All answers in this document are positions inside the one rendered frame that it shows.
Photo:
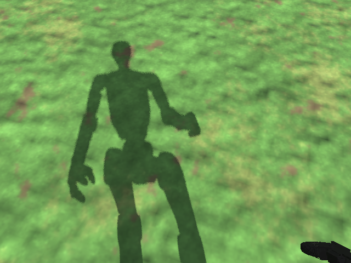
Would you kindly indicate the robot right hand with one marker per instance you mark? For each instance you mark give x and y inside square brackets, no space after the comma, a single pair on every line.
[333,252]

